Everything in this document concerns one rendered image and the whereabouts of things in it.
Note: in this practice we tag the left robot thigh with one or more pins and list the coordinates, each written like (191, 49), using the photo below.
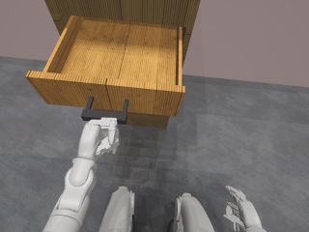
(119, 210)

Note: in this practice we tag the left robot forearm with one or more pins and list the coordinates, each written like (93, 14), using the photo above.
(72, 206)

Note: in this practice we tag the left robot hand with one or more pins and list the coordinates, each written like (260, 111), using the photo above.
(97, 131)

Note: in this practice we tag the handle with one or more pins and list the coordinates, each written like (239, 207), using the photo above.
(89, 114)

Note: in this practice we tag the right robot hand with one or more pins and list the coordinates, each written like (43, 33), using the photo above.
(238, 218)

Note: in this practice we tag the drawer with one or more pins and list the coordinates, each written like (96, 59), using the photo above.
(113, 61)

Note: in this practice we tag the cabinet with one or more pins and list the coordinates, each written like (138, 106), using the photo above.
(180, 13)

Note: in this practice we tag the robot right shin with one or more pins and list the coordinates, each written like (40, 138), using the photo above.
(178, 226)

